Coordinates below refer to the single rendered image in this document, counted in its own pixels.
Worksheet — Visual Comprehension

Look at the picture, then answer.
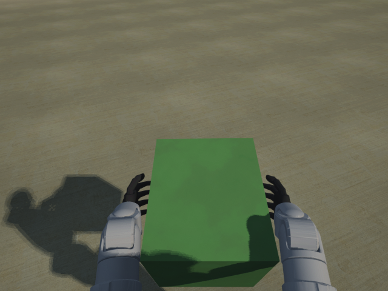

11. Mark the robot right hand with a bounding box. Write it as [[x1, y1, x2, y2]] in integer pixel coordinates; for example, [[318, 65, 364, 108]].
[[263, 175, 291, 220]]

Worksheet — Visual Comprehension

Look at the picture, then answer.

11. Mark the robot right forearm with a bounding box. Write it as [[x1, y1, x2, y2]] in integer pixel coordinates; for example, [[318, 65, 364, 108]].
[[274, 202, 337, 291]]

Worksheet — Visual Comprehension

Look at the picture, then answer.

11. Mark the carton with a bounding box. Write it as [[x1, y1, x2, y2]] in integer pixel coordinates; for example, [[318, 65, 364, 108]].
[[140, 138, 279, 287]]

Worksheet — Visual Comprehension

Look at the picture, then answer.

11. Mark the robot left hand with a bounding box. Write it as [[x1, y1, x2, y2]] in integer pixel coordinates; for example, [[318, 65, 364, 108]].
[[122, 173, 151, 216]]

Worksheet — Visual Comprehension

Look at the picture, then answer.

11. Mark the robot left forearm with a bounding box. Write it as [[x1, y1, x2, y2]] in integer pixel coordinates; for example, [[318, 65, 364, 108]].
[[90, 201, 142, 291]]

